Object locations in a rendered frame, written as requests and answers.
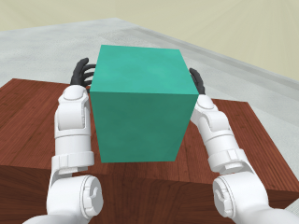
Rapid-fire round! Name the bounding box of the robot left upper arm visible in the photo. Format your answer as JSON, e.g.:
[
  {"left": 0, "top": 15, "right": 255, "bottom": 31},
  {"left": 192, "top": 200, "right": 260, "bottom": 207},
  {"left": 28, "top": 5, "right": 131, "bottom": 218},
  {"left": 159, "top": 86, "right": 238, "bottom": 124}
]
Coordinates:
[{"left": 22, "top": 175, "right": 104, "bottom": 224}]

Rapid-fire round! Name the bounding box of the pedestal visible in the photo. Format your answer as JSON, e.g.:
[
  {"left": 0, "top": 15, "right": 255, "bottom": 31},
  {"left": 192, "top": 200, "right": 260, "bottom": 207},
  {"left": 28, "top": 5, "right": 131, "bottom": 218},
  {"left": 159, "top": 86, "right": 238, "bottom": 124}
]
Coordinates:
[{"left": 0, "top": 78, "right": 299, "bottom": 224}]

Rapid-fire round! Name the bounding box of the carton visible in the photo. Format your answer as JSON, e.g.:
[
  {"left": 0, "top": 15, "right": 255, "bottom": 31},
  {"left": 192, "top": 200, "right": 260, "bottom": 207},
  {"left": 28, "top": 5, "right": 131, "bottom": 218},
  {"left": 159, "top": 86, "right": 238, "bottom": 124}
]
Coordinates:
[{"left": 90, "top": 45, "right": 199, "bottom": 163}]

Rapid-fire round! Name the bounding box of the right robot hand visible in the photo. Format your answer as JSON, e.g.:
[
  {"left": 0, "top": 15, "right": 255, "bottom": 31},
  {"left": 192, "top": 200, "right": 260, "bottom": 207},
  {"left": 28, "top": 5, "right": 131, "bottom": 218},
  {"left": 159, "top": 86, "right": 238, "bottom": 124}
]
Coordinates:
[{"left": 189, "top": 68, "right": 206, "bottom": 95}]

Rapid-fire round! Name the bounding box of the robot right upper arm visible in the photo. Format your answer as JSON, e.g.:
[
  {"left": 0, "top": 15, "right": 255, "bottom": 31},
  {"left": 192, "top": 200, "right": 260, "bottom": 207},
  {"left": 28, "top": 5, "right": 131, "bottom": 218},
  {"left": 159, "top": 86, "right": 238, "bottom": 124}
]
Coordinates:
[{"left": 212, "top": 171, "right": 299, "bottom": 224}]

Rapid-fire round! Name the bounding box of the robot right forearm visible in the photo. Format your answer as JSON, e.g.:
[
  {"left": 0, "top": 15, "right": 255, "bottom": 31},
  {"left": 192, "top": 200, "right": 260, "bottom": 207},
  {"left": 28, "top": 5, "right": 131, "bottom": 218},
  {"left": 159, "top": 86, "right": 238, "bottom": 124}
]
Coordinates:
[{"left": 190, "top": 94, "right": 269, "bottom": 204}]

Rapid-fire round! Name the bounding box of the robot left forearm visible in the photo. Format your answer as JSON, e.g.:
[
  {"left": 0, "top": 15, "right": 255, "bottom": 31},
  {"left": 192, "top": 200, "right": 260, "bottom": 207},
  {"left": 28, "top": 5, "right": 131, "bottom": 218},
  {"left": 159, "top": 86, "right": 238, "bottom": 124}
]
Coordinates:
[{"left": 46, "top": 85, "right": 94, "bottom": 213}]

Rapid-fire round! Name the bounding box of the left robot hand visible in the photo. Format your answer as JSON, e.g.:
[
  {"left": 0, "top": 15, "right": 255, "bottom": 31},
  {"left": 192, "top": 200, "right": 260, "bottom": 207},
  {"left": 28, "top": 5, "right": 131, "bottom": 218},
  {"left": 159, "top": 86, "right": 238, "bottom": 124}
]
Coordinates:
[{"left": 69, "top": 57, "right": 96, "bottom": 93}]

